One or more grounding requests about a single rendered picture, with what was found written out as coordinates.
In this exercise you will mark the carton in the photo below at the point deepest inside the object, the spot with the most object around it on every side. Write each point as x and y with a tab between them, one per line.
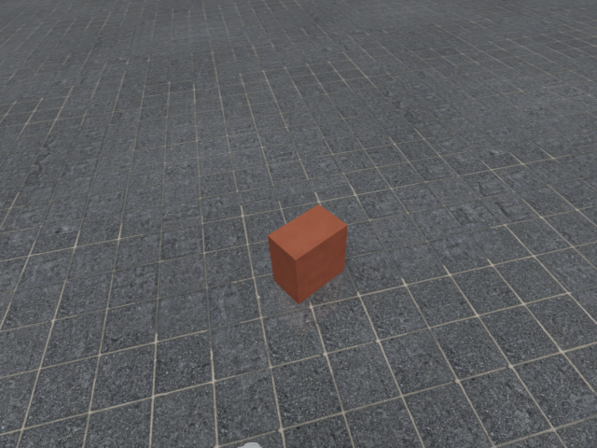
307	252

